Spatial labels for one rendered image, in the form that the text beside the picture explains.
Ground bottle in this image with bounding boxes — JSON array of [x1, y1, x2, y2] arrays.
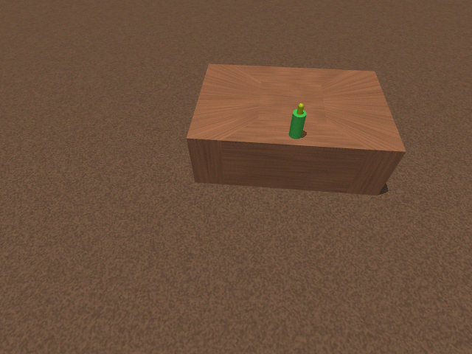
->
[[289, 103, 307, 139]]

